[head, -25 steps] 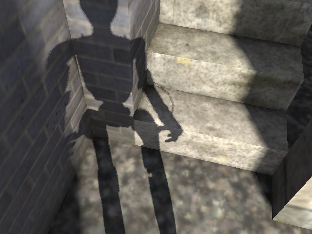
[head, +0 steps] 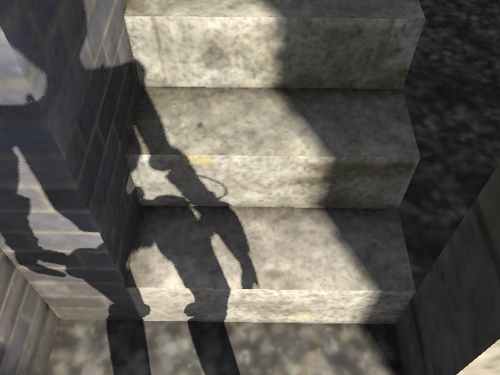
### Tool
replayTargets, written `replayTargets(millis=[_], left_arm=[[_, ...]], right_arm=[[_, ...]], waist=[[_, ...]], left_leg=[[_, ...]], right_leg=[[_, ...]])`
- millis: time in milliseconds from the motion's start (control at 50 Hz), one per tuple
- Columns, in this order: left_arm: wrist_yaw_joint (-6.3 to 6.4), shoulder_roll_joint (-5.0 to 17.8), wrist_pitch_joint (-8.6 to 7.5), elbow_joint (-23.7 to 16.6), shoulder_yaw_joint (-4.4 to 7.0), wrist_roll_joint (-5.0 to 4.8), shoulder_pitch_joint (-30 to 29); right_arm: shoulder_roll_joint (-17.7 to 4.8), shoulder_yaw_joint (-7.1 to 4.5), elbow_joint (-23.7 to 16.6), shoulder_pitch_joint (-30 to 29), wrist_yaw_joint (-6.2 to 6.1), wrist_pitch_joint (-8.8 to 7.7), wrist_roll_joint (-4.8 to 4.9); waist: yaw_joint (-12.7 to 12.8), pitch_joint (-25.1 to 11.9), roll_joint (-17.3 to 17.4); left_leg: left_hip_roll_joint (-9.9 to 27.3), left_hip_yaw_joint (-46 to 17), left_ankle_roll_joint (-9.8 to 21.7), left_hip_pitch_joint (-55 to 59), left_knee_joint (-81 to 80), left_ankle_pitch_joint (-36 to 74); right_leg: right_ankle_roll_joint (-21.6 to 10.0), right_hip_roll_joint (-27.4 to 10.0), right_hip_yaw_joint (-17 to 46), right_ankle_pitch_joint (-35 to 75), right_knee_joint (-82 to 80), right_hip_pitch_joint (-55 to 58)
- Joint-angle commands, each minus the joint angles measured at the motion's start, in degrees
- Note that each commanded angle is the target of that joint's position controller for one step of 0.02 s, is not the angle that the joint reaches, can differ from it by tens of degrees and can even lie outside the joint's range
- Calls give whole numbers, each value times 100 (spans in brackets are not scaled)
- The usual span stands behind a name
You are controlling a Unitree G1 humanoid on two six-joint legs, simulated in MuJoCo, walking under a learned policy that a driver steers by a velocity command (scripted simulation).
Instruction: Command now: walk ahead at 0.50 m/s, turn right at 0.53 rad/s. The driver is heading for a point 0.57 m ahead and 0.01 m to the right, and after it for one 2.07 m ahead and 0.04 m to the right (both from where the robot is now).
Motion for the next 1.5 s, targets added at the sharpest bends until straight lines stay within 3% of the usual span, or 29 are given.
replayTargets(millis=[20,140,240,300,340,360,380,400,420,440,520,620,660,680,700,720,740,760,820,840,920,980,1040,1060,1100,1120,1180,1260,1500], left_arm=[[93,424,2,-135,83,-114,597],[119,863,-119,-141,160,-154,982],[136,916,-98,48,209,-145,1552],[174,891,-148,-112,256,-13,1211],[141,850,-220,-213,257,-178,594],[158,606,-318,-271,150,-200,705],[174,-30,-320,-328,-5,-303,1483],[252,310,-256,-154,0,-290,1711],[248,459,-197,-30,8,-98,1423],[189,369,-184,-94,-18,-2,1083],[24,-127,-31,-309,-197,135,729],[105,-199,54,-603,-428,-34,382],[186,-192,-1,-458,-423,17,798],[303,-197,-15,-447,-383,-8,1113],[367,162,-85,-510,-325,122,1274],[357,637,-93,-619,-259,221,1158],[333,380,-28,-602,-262,133,956],[312,52,-10,-808,-349,38,497],[365,-288,-94,-939,-521,38,-293],[302,-23,-69,-925,-414,-4,-185],[337,229,139,-863,-158,-51,134],[530,212,280,-970,-85,-155,-55],[500,336,448,-957,41,-153,-49],[437,538,462,-846,11,-196,87],[328,-58,622,-1161,-122,-205,-26],[314,5,654,-1226,-88,-176,-149],[234,249,595,-1397,-11,-48,-528],[200,234,552,-1523,-14,-77,-396],[434,526,784,-1677,39,-165,-9]], right_arm=[[-509,-132,-516,-9,20,66,-214],[-372,-97,-972,-986,84,380,-317],[-520,-50,-1173,-2092,48,279,-179],[-499,-4,-984,-1274,-147,204,-33],[-743,-91,-796,-275,-234,202,-180],[-1211,-216,-738,300,-233,85,-238],[-1579,-278,-825,404,-235,75,-296],[-1443,-373,-668,499,-200,149,-225],[-871,-265,-778,162,-131,139,-208],[-437,-144,-853,-241,-93,153,-166],[-283,0,-632,-245,-153,67,-111],[-828,-48,-445,-178,-5,-21,-31],[-683,-24,-393,-13,51,58,91],[-268,97,-300,184,54,86,219],[-35,174,-392,139,31,87,295],[521,355,-545,682,-11,134,275],[527,360,-418,1170,-138,350,259],[212,277,-406,1124,-203,499,128],[-69,64,-634,1012,-280,734,-121],[386,200,-721,1017,-237,752,-166],[523,96,-1044,1186,-253,728,45],[128,-87,-1373,1042,-343,689,122],[423,-59,-1492,1172,-324,628,-31],[89,-151,-1581,929,-218,641,-122],[-664,-342,-1770,1198,-265,658,-294],[-584,-389,-1834,970,-333,709,-344],[-452,-330,-2009,344,-431,832,-314],[-575,-448,-1995,570,-397,844,-244],[-706,-524,-2142,-13,-294,757,-185]], waist=[[-33,-721,193],[63,-347,-405],[572,-219,-505],[94,-564,-630],[-604,-872,-175],[-726,-1296,323],[-311,-1826,1424],[-315,-1949,1581],[-241,-1345,589],[-242,-1031,254],[66,-692,466],[115,-898,928],[273,-994,732],[525,-1202,759],[581,-1059,242],[177,-1224,-1134],[33,-1447,-1275],[-73,-993,-774],[-547,-414,-393],[-485,-482,-134],[-187,-942,-828],[-74,-985,-1060],[-127,-705,-278],[-84,-483,-315],[-273,-302,1873],[-270,-268,1210],[-24,-222,280],[-130,-830,455],[4,-720,809]], left_leg=[[318,-442,-169,-1335,-303,185],[75,-121,-552,-1211,-2441,1071],[-97,-181,-532,-1147,-3477,2053],[-195,-427,-426,178,-3440,1474],[-339,-322,-210,1367,-4228,1427],[454,-969,23,2195,-4729,1359],[2009,-2500,744,3367,-4690,2758],[2454,-3753,1408,3198,-4851,2226],[2101,-3295,1375,2508,-4946,1130],[1707,-2742,1135,2042,-5169,350],[1081,-1111,1004,826,-5380,2862],[932,-562,781,605,-5300,4792],[786,-600,720,619,-4685,4462],[477,-431,558,358,-4170,4576],[257,-434,253,-189,-3554,3291],[-205,-246,-46,-441,-2712,123],[-153,-283,-44,-48,-1943,-1031],[-81,-314,-77,19,-1500,-1077],[89,-203,-223,286,-1511,-611],[79,-152,-325,187,-1855,-633],[-220,131,-372,35,-2268,-325],[-255,190,-274,195,-2613,-275],[-255,250,-159,479,-3856,78],[-208,-122,-41,605,-4485,204],[1700,-3087,1223,521,-5419,2868],[1764,-2861,1834,-50,-5385,3018],[981,-1894,1514,329,-4980,3371],[811,-1850,1183,1769,-4617,4816],[530,-3166,668,791,-5096,2160]], right_leg=[[-974,-1732,2059,2843,-1245,1609],[-535,-1224,1878,1570,-1595,776],[-148,-1176,2064,1777,-1129,1200],[-234,-1269,2265,2350,-510,742],[-101,-780,2232,3453,822,340],[126,-382,1910,2761,1984,34],[328,223,1304,-915,3342,-1131],[247,159,1056,-2578,4272,-1834],[212,-218,1245,-2213,4669,-2030],[227,-330,1167,-1826,4510,-2091],[535,-439,678,-1100,3754,-1328],[617,-573,111,-18,830,455],[568,-424,-141,452,158,1160],[570,-558,-20,790,-145,1864],[599,-1058,468,1491,-612,2338],[269,-2570,1924,3212,-1092,2363],[-194,-2798,2034,2052,-1413,1717],[-240,-2604,1859,1232,-1764,1030],[-46,-2063,348,3697,-1322,496],[126,-2065,280,4543,-1032,823],[37,-2120,238,4252,-599,1496],[-296,-2312,237,3247,-646,1312],[-90,-2398,302,1672,-264,968],[143,-2093,-177,599,207,716],[930,-782,-222,-2473,2546,-768],[1093,-747,196,-2550,3860,-546],[1084,-642,348,-1867,4611,-1239],[931,-477,284,-1798,4028,-1551],[690,-343,627,-1700,1213,227]])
